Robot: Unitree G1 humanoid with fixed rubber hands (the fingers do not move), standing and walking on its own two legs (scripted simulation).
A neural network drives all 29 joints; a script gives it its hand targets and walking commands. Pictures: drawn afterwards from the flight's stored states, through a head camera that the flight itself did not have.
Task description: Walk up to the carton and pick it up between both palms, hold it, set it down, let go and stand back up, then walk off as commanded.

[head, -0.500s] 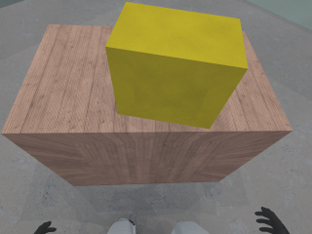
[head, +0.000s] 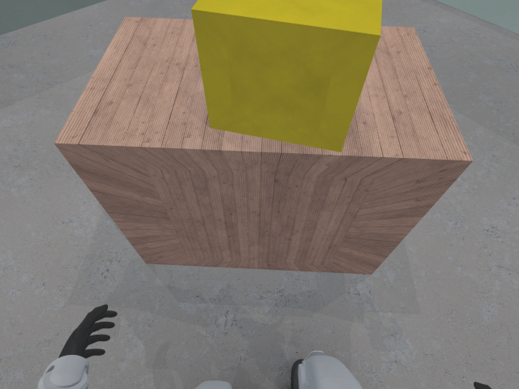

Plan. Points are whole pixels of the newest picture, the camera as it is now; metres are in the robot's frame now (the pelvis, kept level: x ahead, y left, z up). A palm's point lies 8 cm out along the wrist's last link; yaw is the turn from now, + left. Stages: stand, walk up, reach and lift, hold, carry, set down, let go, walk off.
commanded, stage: walk off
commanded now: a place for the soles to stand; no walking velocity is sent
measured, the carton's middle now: (286, 63) +0.69 -0.02 +0.08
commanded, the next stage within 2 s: none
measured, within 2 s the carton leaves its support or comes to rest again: neither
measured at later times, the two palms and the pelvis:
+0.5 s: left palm out of the picture -0.09 +0.24 -0.06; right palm out of the picture -0.03 -0.38 -0.10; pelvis -0.16 -0.06 +0.01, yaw -3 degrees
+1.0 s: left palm out of the picture -0.21 +0.27 -0.09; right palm out of the picture -0.24 -0.37 -0.07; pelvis -0.28 -0.06 +0.01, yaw +1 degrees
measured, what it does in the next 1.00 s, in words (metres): walks backwards: right foot, then left foot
